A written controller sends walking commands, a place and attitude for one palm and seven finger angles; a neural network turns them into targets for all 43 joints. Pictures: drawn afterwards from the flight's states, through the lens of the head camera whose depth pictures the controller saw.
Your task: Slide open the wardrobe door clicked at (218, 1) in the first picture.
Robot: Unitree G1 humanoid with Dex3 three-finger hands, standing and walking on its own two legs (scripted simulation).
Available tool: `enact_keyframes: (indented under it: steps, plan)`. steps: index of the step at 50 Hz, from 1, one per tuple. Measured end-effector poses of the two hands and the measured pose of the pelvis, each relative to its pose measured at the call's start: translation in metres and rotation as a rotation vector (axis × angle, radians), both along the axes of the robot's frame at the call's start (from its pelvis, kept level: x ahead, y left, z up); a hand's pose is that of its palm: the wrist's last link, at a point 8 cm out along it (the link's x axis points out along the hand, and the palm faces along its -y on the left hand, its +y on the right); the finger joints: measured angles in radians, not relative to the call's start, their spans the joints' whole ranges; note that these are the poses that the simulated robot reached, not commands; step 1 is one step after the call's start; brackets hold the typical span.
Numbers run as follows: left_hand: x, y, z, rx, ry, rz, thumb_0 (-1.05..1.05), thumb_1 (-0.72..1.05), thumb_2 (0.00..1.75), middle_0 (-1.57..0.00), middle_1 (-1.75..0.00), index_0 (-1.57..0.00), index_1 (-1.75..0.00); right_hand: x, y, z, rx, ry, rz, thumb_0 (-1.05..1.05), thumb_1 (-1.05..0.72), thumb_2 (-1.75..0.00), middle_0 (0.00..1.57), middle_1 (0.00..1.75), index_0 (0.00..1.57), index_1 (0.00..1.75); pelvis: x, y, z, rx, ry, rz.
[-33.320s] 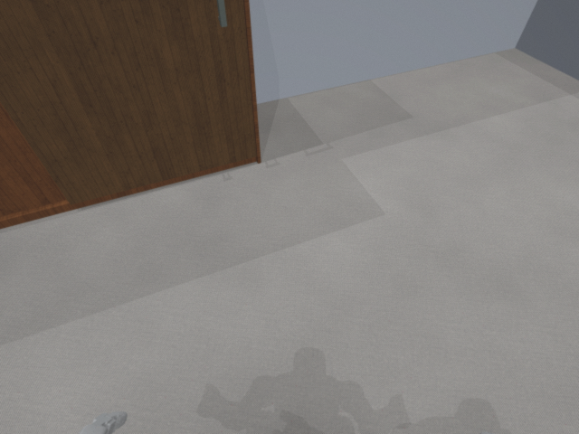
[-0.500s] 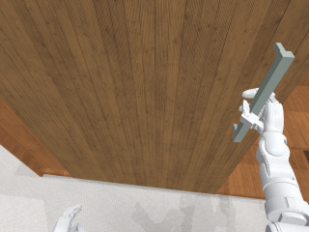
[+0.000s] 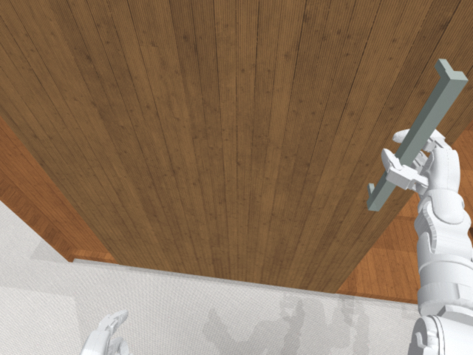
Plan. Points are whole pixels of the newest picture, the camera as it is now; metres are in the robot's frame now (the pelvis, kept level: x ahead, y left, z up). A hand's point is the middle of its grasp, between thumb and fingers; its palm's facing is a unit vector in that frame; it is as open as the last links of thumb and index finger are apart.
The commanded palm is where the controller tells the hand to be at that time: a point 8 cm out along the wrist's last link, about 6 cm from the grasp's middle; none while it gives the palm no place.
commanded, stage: loosen the grip on the handle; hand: right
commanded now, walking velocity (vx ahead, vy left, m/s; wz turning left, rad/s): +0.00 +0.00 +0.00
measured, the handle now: (401, 148) +0.45 -0.26 +0.12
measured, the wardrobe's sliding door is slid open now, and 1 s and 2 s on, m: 0.65 0.65 0.65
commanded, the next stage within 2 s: slip the hand off the handle in 0.44 s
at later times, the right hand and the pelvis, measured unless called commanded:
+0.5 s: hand (392, 167) +0.41 -0.24 +0.11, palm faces +0.28 +0.95 -0.17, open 14.1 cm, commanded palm +0.36 -0.28 +0.12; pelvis -0.01 -0.01 -0.01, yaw +3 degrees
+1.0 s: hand (434, 176) +0.38 -0.29 +0.12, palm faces +0.33 +0.93 -0.16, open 14.6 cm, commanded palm +0.34 -0.33 +0.12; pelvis +0.03 -0.02 -0.01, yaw +1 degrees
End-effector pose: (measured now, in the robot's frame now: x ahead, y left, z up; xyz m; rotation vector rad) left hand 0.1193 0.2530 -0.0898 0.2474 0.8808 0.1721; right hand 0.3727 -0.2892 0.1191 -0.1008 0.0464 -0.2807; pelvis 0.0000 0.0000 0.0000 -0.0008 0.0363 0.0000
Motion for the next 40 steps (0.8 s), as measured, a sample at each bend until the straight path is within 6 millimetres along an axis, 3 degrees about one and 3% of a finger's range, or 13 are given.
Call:
enact_keyframes:
  steps: [3,12,16,20,26,33,40]
  plan:
    - [-0.014,0.009,-0.001,0.004,-0.011,0.003,0.01,0.9,0.9,-0.2,-0.3,-0.21,-0.3,-0.01,0.001,0.002,-0.017,-0.005,-0.034,-0.04,-0.35,-0.65,0.43,1.38,0.48,1.38,-0.01,0.002,-0.003,0.004,-0.001,-0.005]
    - [-0.069,0.022,-0.013,0.026,0.058,0.063,0.01,0.9,0.9,-0.2,-0.3,-0.21,-0.3,-0.01,0.01,0.0,-0.099,-0.018,-0.017,0.0,0.27,-0.34,0.35,1.32,0.34,1.33,-0.031,0.006,-0.012,0.009,0.016,0.003]
    - [-0.085,0.02,-0.017,0.021,0.075,0.105,0.01,0.9,0.9,-0.2,-0.3,-0.21,-0.3,-0.005,0.012,0.001,-0.095,-0.042,-0.001,0.0,0.42,-0.27,0.34,1.29,0.33,1.29,-0.031,0.003,-0.014,0.012,0.027,0.039]
    - [-0.088,0.012,-0.019,0.01,0.065,0.132,0.01,0.9,0.9,-0.2,-0.3,-0.21,-0.3,-0.001,0.011,0.003,-0.092,-0.049,-0.002,0.0,0.5,-0.23,0.32,1.24,0.31,1.24,-0.023,-0.001,-0.013,0.014,0.025,0.058]
    - [-0.063,-0.003,-0.018,0.003,0.039,0.101,0.01,0.9,0.9,-0.2,-0.3,-0.21,-0.3,-0.001,0.008,0.001,-0.078,-0.061,0.008,-0.01,0.54,-0.21,0.33,1.24,0.33,1.22,-0.007,-0.008,-0.011,0.02,0.026,0.057]
    - [-0.004,-0.018,-0.006,0.002,-0.061,0.048,0.01,0.9,0.9,-0.2,-0.3,-0.21,-0.3,0.001,0.003,0.001,-0.066,-0.061,0.013,-0.01,0.55,-0.2,0.37,1.24,0.37,1.22,0.012,-0.016,-0.009,0.02,0.027,0.058]
    - [0.048,-0.028,0.01,-0.001,-0.159,0.009,0.01,0.9,0.9,-0.2,-0.3,-0.21,-0.3,-0.009,-0.026,0.0,-0.053,-0.029,-0.068,-0.01,0.55,-0.2,0.33,1.2,0.34,1.2,0.028,-0.019,-0.008,0.019,0.029,0.059]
